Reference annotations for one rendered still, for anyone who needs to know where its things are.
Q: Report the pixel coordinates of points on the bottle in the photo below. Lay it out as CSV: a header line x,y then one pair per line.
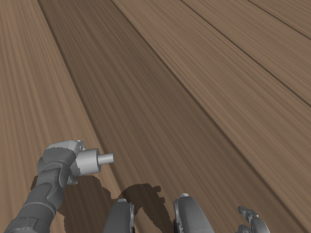
x,y
87,162

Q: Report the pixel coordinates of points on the right robot hand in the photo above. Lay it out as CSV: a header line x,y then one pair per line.
x,y
257,225

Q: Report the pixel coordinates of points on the left robot hand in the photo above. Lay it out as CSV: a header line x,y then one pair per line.
x,y
64,151

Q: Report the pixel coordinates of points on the left robot arm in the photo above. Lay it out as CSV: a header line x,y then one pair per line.
x,y
39,209

